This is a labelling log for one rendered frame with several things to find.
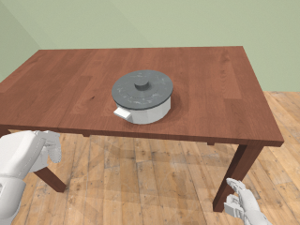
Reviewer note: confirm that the pot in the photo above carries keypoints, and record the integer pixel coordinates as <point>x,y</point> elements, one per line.
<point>143,117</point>

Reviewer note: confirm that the knob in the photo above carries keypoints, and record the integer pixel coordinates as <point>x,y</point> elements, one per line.
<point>141,83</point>

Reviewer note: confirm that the left robot forearm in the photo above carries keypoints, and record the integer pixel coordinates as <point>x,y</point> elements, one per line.
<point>11,192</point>

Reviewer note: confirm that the table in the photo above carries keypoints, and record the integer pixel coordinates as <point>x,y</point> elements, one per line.
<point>216,98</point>

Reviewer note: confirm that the left robot hand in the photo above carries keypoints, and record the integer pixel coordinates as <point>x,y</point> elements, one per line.
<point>27,151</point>

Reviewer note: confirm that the right robot forearm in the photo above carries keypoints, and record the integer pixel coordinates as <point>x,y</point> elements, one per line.
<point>255,217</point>

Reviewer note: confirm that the lid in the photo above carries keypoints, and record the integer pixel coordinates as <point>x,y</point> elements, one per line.
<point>126,95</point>

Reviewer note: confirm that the right robot hand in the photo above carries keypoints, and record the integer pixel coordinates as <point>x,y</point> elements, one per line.
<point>237,206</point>

